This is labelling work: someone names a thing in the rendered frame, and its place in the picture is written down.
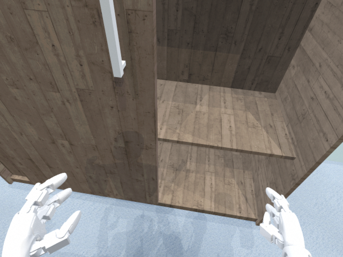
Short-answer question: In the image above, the right robot hand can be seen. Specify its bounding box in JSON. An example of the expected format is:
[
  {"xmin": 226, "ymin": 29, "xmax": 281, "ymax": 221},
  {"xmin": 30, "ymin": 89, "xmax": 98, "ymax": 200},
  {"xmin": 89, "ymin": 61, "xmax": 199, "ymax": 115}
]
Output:
[{"xmin": 260, "ymin": 187, "xmax": 305, "ymax": 250}]

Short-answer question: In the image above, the left robot hand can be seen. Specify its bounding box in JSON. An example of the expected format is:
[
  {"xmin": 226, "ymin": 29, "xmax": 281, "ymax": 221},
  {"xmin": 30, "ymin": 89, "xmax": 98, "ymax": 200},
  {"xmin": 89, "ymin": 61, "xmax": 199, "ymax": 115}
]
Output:
[{"xmin": 2, "ymin": 173, "xmax": 81, "ymax": 257}]

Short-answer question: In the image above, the right robot forearm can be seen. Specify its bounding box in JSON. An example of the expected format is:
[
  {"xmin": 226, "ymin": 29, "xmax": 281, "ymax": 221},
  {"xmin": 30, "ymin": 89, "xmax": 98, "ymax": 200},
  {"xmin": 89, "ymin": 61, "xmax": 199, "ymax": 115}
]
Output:
[{"xmin": 282, "ymin": 245, "xmax": 312, "ymax": 257}]

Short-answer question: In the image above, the handle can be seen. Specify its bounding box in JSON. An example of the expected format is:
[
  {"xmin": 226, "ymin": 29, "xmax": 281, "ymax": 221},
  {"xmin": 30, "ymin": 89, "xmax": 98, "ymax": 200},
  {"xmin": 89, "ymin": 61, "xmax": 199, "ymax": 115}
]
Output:
[{"xmin": 100, "ymin": 0, "xmax": 126, "ymax": 78}]

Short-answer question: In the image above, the wardrobe door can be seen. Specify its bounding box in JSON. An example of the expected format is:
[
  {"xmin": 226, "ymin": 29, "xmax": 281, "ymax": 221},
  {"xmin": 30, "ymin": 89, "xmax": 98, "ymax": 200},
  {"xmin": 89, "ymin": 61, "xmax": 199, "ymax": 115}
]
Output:
[
  {"xmin": 0, "ymin": 0, "xmax": 159, "ymax": 205},
  {"xmin": 0, "ymin": 149, "xmax": 25, "ymax": 177}
]

